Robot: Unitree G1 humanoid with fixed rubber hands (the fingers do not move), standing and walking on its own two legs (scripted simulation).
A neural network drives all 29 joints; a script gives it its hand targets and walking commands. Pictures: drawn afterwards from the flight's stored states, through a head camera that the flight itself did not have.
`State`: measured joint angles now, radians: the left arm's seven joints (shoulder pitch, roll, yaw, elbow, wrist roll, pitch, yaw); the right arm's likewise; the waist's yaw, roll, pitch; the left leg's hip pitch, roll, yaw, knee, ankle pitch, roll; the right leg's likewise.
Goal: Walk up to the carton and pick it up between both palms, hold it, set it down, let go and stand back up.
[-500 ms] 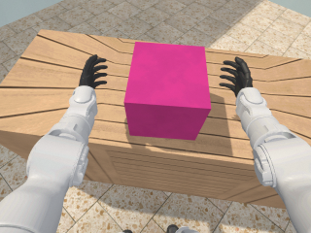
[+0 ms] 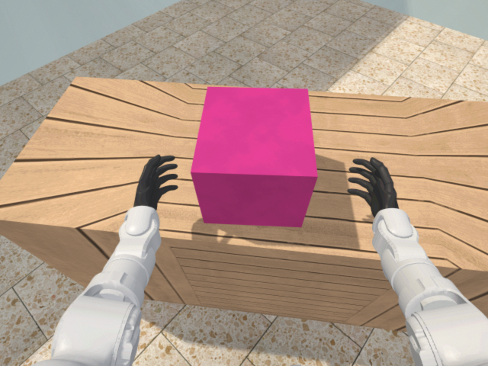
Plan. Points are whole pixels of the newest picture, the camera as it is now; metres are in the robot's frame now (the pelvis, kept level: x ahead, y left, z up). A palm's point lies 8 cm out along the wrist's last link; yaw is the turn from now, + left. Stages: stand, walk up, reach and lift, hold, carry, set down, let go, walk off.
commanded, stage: set down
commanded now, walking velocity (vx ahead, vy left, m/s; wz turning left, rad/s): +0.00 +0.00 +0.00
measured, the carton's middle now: (254, 157) +0.52 -0.05 -0.03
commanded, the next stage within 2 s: none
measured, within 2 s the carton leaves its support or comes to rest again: neither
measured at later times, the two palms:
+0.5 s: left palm (136, 254) +0.31 +0.18 -0.01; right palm (376, 247) +0.29 -0.23 -0.01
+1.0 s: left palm (125, 306) +0.24 +0.20 -0.04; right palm (376, 291) +0.22 -0.22 -0.04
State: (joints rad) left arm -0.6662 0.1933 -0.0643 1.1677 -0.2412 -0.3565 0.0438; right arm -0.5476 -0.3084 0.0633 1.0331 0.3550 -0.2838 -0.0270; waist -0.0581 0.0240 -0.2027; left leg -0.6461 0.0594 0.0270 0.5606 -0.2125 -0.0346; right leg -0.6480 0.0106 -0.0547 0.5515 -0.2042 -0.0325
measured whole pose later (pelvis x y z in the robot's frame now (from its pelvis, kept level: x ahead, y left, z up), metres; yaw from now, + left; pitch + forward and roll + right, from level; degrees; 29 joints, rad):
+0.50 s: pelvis +0.01 +0.00 +0.01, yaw +1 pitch +8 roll -1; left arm -0.26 0.16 -0.06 0.91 -0.16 -0.44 0.06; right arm -0.25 -0.21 0.02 0.99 0.28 -0.45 -0.04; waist -0.05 0.00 -0.10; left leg -0.43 0.05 0.00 0.54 -0.25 -0.03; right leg -0.41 0.01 -0.07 0.51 -0.23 -0.03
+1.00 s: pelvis +0.03 +0.00 +0.01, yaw +1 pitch +0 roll +0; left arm 0.06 0.16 -0.05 0.75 -0.12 -0.41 0.03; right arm 0.01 -0.17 0.03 0.95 0.18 -0.56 -0.01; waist -0.03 -0.01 0.02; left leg -0.21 0.04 0.01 0.50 -0.28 -0.03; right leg -0.21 0.01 -0.04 0.49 -0.27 -0.02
